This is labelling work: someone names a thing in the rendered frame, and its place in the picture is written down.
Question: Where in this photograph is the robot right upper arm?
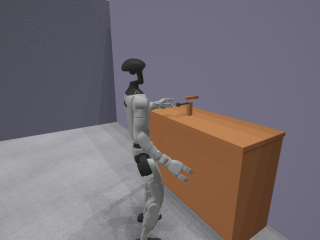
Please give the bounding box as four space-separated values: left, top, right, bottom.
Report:
132 95 148 144

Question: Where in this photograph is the left robot hand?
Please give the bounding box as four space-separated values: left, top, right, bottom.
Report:
160 98 174 109

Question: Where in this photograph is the left robot forearm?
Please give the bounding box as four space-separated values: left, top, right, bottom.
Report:
149 101 161 111

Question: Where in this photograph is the right robot forearm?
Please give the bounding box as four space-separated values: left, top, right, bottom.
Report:
136 133 171 167

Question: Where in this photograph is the tap lever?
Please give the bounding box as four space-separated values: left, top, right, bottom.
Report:
176 102 189 107

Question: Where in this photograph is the robot left shin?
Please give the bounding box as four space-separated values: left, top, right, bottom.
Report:
143 187 153 214

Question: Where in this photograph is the counter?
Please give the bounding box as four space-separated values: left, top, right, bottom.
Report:
149 95 286 240

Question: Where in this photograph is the right robot hand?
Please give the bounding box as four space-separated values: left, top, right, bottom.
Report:
167 159 194 182

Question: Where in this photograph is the right robot thigh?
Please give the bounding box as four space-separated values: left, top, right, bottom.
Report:
137 154 164 210

